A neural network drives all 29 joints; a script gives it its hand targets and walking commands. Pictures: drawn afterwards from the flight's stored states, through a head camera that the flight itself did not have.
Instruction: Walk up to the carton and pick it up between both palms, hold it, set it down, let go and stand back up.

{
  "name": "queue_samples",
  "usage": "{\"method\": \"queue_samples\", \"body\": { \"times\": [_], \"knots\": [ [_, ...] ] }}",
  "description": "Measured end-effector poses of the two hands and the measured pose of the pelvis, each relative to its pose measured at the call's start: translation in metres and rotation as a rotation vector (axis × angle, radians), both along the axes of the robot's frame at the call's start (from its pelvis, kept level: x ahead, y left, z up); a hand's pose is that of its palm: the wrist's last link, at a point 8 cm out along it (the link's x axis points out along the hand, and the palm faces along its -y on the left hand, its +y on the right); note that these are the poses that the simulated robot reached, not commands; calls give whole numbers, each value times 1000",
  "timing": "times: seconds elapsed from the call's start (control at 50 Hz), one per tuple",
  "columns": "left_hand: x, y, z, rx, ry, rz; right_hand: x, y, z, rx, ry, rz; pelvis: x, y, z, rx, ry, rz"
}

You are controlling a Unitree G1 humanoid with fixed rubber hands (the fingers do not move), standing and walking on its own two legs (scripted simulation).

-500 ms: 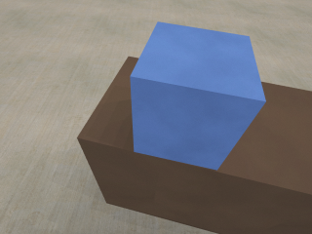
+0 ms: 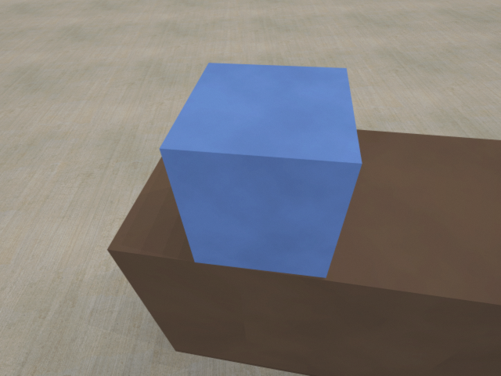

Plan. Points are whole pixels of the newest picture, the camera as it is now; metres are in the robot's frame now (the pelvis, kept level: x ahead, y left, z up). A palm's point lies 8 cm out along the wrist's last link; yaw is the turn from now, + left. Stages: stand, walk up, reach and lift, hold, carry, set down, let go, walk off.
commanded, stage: walk up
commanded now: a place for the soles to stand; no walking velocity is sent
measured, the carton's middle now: (267, 169) +0.48 -0.02 +0.08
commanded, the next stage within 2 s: reach and lift in 0.74 s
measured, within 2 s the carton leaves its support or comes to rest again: neither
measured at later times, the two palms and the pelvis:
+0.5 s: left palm out of the picture +0.06 +0.27 -0.12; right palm out of the picture +0.03 -0.25 -0.13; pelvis -0.01 +0.01 +0.00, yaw -7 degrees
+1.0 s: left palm (125, 368) +0.18 +0.23 -0.11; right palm out of the picture +0.09 -0.30 -0.12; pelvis -0.04 +0.00 -0.03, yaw -3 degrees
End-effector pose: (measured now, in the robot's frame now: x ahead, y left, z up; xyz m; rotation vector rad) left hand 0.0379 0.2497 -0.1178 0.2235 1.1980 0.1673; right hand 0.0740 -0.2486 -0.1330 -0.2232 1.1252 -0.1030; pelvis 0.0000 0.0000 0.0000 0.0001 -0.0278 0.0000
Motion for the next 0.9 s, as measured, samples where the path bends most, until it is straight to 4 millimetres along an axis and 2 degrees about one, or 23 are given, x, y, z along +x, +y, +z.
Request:
{"method": "queue_samples", "body": {
  "times": [0.14, 0.22, 0.38, 0.62, 0.8, 0.86, 0.9],
  "knots": [
    [-4, 11, 0, 3, 29, -37, -31, -3, 2, -25, 93, -12, -6, 3, 3, 5, 12, -31],
    [0, 19, -5, 4, 35, -60, -42, -5, 6, -52, 110, -46, -5, 9, 2, 8, 8, -51],
    [16, 25, -9, 12, 7, -122, -42, -3, 9, -58, 82, -101, -5, 17, -1, 19, 2, -93],
    [23, 27, 0, 71, 22, -190, -45, -10, -5, -26, 68, -138, -10, 13, -6, 36, 8, -154],
    [55, 25, 1, 89, -37, -249, -67, -20, -5, -44, 66, -191, -16, 12, -11, 45, 4, -191],
    [77, 22, -6, 93, 1, -196, -58, -30, -11, -56, 16, -126, -26, 9, -20, 19, -6, -102],
    [98, 13, -5, 81, -11, -180, -42, -37, -12, -61, -9, -83, -34, 7, -24, 11, -22, -70]
  ]
}}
